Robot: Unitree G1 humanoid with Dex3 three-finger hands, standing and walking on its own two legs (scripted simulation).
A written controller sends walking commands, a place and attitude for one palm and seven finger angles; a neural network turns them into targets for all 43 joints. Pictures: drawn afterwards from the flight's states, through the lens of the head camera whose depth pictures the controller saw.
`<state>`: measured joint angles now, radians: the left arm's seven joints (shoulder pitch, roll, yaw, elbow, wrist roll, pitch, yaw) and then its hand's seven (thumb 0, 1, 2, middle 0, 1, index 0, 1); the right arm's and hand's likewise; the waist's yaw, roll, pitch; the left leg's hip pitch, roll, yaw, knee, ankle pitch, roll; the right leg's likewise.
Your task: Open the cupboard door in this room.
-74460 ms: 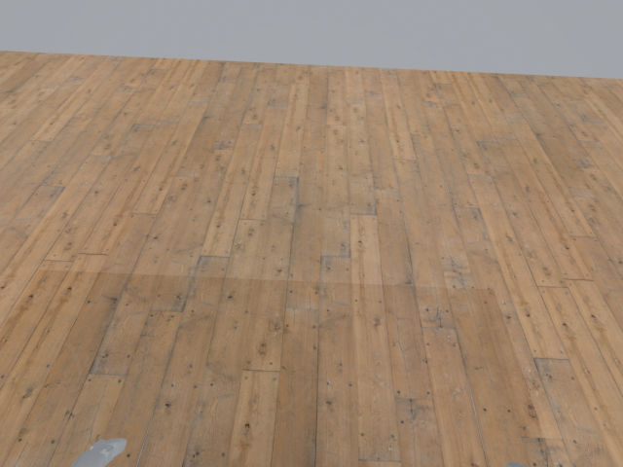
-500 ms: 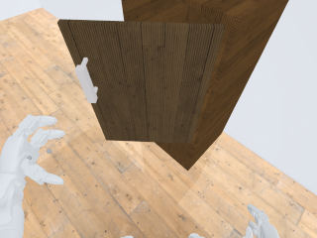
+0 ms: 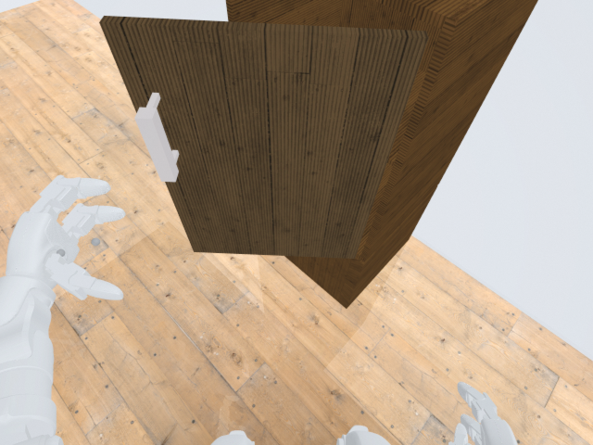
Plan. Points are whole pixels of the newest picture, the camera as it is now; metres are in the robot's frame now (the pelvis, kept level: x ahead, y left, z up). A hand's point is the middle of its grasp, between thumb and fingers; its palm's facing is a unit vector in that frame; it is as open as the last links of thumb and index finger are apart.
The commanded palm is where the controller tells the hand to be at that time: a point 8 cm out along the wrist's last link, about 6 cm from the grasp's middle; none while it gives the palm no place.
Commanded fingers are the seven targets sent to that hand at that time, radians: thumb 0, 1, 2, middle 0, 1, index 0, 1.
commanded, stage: move the hooked fingers beside the handle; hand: left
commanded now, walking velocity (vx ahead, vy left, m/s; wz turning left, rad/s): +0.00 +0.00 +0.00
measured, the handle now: (162, 138) +0.55 +0.24 +0.06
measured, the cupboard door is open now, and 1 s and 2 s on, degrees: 42 42 42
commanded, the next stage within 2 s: none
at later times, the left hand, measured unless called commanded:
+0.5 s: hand (106, 202) +0.41 +0.28 +0.07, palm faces +0.02 -1.00 -0.01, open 14.0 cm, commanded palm +0.38 +0.33 +0.07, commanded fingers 0.00 -0.50 0.30 -0.30 -1.20 -0.30 -1.20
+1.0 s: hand (113, 168) +0.47 +0.29 +0.07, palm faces -0.01 -1.00 +0.00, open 14.0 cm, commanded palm +0.45 +0.34 +0.06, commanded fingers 0.00 -0.50 0.30 -0.30 -1.20 -0.30 -1.20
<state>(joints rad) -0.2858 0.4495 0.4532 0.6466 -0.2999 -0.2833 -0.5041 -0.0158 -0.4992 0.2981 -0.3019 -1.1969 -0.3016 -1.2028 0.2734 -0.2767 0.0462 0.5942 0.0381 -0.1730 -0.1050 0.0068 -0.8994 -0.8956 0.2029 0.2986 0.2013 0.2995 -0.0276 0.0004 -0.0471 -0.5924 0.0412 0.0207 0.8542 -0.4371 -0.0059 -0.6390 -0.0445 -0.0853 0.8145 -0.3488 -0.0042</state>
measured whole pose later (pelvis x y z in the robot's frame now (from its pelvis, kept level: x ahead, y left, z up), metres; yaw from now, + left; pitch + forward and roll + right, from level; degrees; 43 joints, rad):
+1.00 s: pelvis -0.01 +0.01 -0.02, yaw -2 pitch +19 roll -2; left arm -0.83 0.74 0.56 1.20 -0.15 -0.34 -0.56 -0.02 -0.50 0.30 -0.30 -1.20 -0.30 -1.20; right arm 0.37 -0.30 0.05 0.60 0.02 0.02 -0.07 0.00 -0.90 -0.90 0.20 0.30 0.20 0.30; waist -0.14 -0.01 -0.06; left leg -0.85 0.07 0.03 0.99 -0.47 0.01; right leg -0.88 -0.02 -0.07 0.89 -0.34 0.00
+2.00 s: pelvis +0.01 +0.02 -0.02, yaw -3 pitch +22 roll -4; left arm -0.87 0.80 0.60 1.19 -0.12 -0.31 -0.54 -0.02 -0.50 0.30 -0.30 -1.20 -0.30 -1.20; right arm 0.39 -0.28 0.06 0.54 0.00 0.11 -0.02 0.00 -0.90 -0.90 0.20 0.30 0.20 0.30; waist -0.17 0.00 -0.08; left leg -0.90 0.08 0.02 1.03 -0.51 0.02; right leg -0.92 0.00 -0.08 0.89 -0.36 0.02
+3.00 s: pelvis +0.01 +0.02 -0.02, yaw -2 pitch +23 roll -4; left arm -0.93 0.68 0.44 1.16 -0.13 -0.31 -0.43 -0.02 -0.50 0.30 -0.30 -1.20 -0.24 -1.21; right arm 0.40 -0.27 0.06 0.60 -0.01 0.09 -0.02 0.00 -0.90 -0.90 0.20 0.30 0.20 0.30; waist -0.16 0.00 -0.08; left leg -0.92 0.07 0.00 1.02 -0.51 0.02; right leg -0.92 -0.02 -0.09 0.89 -0.36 0.02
